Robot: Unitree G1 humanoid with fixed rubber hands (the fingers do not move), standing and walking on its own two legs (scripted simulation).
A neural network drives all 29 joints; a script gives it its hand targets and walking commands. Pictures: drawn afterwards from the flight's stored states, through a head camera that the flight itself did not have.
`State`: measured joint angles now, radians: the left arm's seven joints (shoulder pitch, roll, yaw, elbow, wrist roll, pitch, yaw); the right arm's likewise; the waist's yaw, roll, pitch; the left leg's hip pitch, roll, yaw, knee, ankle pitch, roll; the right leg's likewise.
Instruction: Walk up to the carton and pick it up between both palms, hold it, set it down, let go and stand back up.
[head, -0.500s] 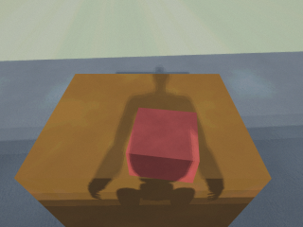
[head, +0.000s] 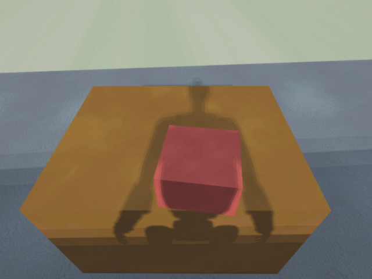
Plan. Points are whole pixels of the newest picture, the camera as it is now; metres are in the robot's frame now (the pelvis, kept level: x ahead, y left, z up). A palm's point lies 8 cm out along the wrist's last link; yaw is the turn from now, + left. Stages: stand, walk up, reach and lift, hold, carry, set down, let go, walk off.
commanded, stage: stand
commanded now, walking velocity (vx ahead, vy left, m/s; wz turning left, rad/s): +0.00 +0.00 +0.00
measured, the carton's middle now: (200, 167) +0.48 -0.05 -0.08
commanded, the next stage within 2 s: none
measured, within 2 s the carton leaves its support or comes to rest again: neither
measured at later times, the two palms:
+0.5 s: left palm out of the picture +0.08 +0.24 -0.11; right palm out of the picture +0.06 -0.26 -0.12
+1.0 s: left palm out of the picture +0.13 +0.25 -0.11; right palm out of the picture +0.14 -0.24 -0.11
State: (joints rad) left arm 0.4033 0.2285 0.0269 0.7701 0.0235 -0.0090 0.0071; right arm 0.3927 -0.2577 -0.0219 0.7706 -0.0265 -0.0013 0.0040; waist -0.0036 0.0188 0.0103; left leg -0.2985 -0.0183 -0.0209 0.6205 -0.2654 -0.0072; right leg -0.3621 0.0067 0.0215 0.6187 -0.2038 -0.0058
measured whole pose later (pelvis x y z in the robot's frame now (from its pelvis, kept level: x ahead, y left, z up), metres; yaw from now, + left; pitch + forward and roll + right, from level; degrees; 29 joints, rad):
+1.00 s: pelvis +0.07 +0.01 +0.01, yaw +1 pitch -2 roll +0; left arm 0.28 0.22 0.00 0.82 0.01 0.00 0.03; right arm 0.29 -0.23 0.00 0.81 0.00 0.00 -0.02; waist 0.01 0.00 0.04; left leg -0.19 -0.01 -0.04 0.54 -0.32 0.00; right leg -0.25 0.01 0.01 0.54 -0.26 0.00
